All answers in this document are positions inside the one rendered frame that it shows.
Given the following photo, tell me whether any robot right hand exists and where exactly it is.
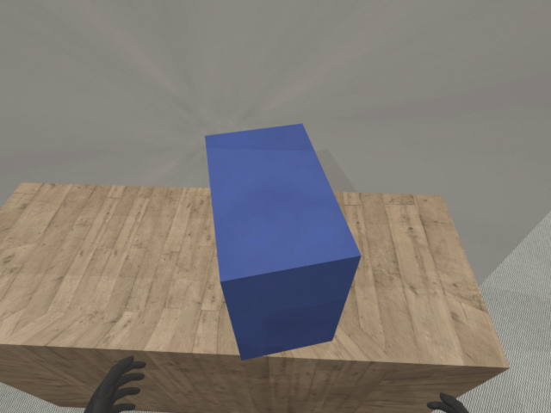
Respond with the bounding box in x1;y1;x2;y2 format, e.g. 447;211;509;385
427;392;469;413

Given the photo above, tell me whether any pedestal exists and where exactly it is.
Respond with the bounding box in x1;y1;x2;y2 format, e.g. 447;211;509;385
0;182;510;413

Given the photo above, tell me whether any robot left hand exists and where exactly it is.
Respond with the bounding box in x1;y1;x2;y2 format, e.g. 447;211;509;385
84;355;146;413

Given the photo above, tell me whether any carton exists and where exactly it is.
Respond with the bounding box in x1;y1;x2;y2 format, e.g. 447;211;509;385
205;124;361;361

